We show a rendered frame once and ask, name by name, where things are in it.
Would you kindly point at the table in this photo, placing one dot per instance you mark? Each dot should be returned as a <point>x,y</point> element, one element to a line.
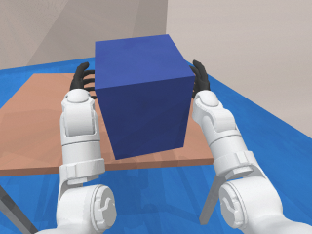
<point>30,142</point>

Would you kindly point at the right robot hand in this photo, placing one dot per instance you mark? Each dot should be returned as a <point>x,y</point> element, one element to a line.
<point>201,81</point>

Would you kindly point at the robot right upper arm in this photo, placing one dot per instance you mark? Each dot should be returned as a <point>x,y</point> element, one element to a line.
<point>252,205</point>

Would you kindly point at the robot left forearm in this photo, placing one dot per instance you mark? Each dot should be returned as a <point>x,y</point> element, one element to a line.
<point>80,141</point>

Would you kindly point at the carton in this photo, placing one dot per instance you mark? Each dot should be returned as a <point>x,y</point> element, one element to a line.
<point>144,89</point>

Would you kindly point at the robot left upper arm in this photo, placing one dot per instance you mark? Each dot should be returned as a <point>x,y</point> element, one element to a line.
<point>85,210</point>

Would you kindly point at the left robot hand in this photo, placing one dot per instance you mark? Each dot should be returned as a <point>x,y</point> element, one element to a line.
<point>78,80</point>

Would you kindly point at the robot right forearm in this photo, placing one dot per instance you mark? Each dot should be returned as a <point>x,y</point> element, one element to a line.
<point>232,159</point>

